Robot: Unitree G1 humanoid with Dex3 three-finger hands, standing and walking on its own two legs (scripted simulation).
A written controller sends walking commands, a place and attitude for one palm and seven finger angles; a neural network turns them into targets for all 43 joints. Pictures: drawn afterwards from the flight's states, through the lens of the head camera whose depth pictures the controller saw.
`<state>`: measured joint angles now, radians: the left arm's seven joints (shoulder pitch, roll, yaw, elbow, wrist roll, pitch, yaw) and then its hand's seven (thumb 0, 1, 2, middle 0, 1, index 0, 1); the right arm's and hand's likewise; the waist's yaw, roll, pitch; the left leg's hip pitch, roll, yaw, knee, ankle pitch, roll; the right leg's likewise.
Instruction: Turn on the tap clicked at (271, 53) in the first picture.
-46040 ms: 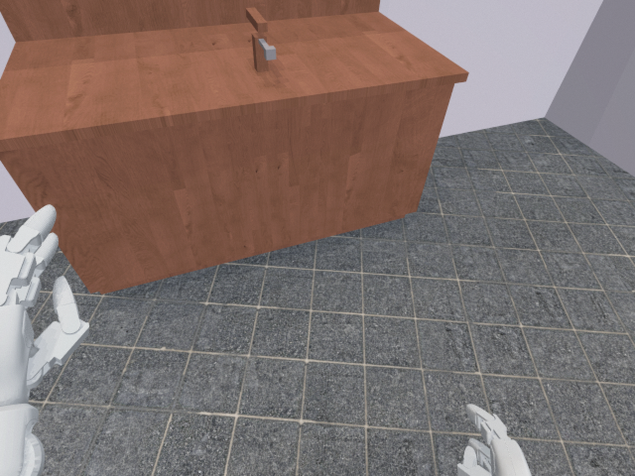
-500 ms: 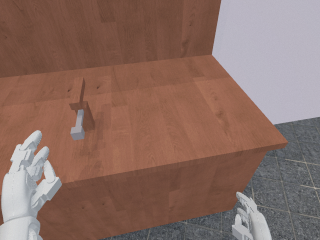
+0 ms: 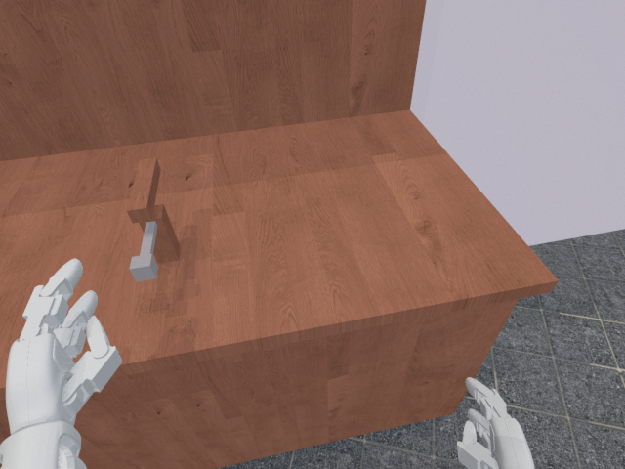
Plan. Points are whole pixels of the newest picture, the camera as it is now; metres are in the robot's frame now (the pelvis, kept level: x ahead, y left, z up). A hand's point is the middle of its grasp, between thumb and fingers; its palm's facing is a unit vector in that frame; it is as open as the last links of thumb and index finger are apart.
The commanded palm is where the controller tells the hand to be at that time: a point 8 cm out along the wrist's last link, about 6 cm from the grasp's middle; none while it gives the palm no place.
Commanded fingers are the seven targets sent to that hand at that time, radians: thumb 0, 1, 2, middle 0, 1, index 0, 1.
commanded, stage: reach beside the lever's end, fingers flat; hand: left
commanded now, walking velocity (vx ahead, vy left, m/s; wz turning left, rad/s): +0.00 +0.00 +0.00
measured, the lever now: (144, 267) +0.34 +0.30 +0.08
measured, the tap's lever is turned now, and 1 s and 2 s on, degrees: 0 0 0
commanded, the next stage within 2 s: none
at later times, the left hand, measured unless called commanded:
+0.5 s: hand (111, 339) +0.20 +0.25 +0.13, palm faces +0.51 -0.85 -0.13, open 7.4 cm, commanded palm +0.16 +0.29 +0.13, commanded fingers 0.00 0.90 0.90 -0.20 -0.29 -0.20 -0.29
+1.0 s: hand (118, 316) +0.24 +0.27 +0.11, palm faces +0.51 -0.85 -0.12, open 7.5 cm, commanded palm +0.20 +0.31 +0.11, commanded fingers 0.00 0.90 0.90 -0.18 -0.23 -0.18 -0.23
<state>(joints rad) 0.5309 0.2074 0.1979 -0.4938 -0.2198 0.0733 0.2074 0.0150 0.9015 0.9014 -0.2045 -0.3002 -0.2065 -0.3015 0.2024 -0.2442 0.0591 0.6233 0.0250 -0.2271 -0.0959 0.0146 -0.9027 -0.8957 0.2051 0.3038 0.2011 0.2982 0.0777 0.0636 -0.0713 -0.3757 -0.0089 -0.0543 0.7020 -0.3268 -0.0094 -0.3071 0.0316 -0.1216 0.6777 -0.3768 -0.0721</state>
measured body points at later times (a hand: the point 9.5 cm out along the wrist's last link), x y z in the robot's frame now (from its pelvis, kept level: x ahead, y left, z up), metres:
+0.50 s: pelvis +0.00 -0.01 +0.00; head -0.02 -0.03 +0.45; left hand +0.17 +0.29 +0.14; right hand +0.19 -0.23 -0.08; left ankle +0.03 +0.13 -0.72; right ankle -0.01 -0.07 -0.72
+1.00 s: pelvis +0.00 +0.01 +0.00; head +0.00 -0.01 +0.45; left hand +0.21 +0.31 +0.12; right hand +0.19 -0.22 -0.08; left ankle +0.03 +0.13 -0.72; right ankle -0.01 -0.07 -0.72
